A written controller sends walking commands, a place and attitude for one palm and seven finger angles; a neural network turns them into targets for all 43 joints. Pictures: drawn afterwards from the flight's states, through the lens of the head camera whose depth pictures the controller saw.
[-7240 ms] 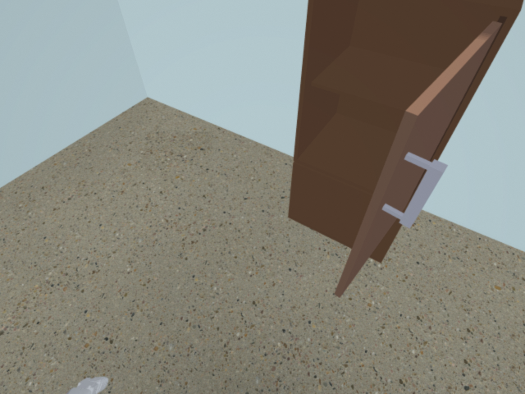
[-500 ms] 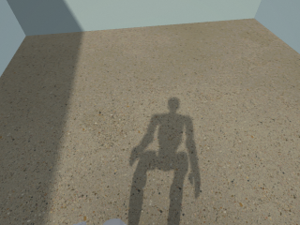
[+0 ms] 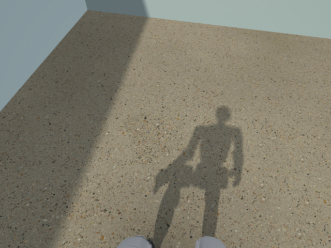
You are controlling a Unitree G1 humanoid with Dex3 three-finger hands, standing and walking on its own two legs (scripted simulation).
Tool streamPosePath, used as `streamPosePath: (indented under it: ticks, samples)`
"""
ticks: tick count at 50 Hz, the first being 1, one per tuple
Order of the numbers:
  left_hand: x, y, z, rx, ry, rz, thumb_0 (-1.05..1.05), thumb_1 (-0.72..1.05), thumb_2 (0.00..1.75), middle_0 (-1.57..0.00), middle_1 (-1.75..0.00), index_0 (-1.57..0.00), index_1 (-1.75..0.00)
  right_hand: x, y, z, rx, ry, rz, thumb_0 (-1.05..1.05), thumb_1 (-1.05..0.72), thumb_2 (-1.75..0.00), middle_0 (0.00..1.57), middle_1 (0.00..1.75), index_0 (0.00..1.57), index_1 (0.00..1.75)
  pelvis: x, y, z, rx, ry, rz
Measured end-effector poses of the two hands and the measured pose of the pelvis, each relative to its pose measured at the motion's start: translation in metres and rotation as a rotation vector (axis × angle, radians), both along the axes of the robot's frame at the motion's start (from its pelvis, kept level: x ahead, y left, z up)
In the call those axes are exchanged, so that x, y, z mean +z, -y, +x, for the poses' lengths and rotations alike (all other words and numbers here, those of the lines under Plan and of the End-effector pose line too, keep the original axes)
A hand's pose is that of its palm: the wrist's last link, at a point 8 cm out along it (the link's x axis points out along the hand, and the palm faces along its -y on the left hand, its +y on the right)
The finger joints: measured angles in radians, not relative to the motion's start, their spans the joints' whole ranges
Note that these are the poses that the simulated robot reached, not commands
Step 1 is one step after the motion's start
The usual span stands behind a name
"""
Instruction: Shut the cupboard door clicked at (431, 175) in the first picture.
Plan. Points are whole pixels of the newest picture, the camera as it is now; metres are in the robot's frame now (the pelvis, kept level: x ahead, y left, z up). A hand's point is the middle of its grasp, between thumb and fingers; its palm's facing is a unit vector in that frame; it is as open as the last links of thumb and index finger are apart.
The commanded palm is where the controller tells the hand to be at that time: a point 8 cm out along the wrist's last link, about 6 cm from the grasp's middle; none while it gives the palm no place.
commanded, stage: walk to a spot facing it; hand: left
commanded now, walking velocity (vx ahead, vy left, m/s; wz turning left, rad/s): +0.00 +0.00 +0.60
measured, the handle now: out of the picture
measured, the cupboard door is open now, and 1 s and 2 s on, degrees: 82 82 82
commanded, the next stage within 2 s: none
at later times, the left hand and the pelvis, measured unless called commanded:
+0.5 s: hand out of the picture +0.04 +0.13 -0.13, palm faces +0.31 -0.91 -0.28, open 7.4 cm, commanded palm none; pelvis +0.02 -0.08 +0.02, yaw +19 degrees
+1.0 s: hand out of the picture -0.06 +0.20 -0.15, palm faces +0.62 -0.74 -0.27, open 7.4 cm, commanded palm none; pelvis +0.01 -0.03 +0.01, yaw +37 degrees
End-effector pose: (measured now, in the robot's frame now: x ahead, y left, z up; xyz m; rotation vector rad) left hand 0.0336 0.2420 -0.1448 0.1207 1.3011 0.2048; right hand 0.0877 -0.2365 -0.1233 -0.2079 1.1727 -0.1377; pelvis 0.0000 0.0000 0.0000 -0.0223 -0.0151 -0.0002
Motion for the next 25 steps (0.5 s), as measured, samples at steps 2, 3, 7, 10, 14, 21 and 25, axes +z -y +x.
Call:
streamPosePath:
  ticks: [2, 3, 7, 10, 14, 21, 25]
  samples:
    - [0.009, -0.005, 0.015, 0.009, 0.046, 0.02, 0.01, 0.9, 0.89, -0.2, -0.3, -0.2, -0.3, 0.002, 0.0, 0.002, 0.008, -0.014, 0.005, 0.01, -0.91, -0.9, 0.2, 0.3, 0.2, 0.3, 0.004, 0.002, 0.003, 0.023, -0.011, -0.002]
    - [0.013, -0.007, 0.021, 0.013, 0.066, 0.029, 0.01, 0.9, 0.89, -0.2, -0.3, -0.2, -0.3, 0.003, 0.002, 0.004, 0.011, -0.018, 0.006, 0.01, -0.92, -0.9, 0.2, 0.3, 0.2, 0.3, 0.005, 0.003, 0.004, 0.035, -0.017, -0.003]
    - [0.026, -0.008, 0.04, 0.03, 0.125, 0.063, 0.0, 0.9, 0.89, -0.2, -0.3, -0.2, -0.3, 0.005, 0.012, 0.011, 0.029, -0.024, 0.012, 0.01, -0.92, -0.9, 0.2, 0.3, 0.2, 0.3, 0.009, 0.013, 0.009, 0.082, -0.034, -0.007]
    - [0.033, -0.001, 0.049, 0.043, 0.159, 0.082, 0.0, 0.9, 0.89, -0.2, -0.3, -0.19, -0.3, 0.004, 0.024, 0.015, 0.044, -0.029, 0.013, 0.01, -0.91, -0.9, 0.2, 0.3, 0.2, 0.3, 0.009, 0.024, 0.011, 0.12, -0.042, -0.006]
    - [0.04, 0.018, 0.052, 0.067, 0.198, 0.101, 0.0, 0.9, 0.89, -0.2, -0.3, -0.2, -0.3, -0.004, 0.047, 0.02, 0.07, -0.045, 0.016, 0.01, -0.91, -0.9, 0.2, 0.3, 0.2, 0.3, 0.007, 0.044, 0.011, 0.174, -0.049, 0.005]
    - [0.052, 0.055, 0.01, 0.153, 0.167, 0.119, 0.0, 0.9, 0.89, -0.2, -0.3, -0.2, -0.3, -0.008, 0.076, 0.04, 0.147, -0.082, 0.022, 0.01, -0.91, -0.9, 0.2, 0.3, 0.2, 0.3, 0.013, 0.069, 0.014, 0.269, -0.036, 0.04]
    - [0.051, 0.068, -0.015, 0.209, 0.114, 0.105, 0.01, 0.9, 0.89, -0.2, -0.3, -0.2, -0.3, -0.005, 0.077, 0.053, 0.206, -0.098, 0.025, 0.01, -0.91, -0.9, 0.2, 0.3, 0.2, 0.3, 0.018, 0.075, 0.017, 0.328, -0.034, 0.058]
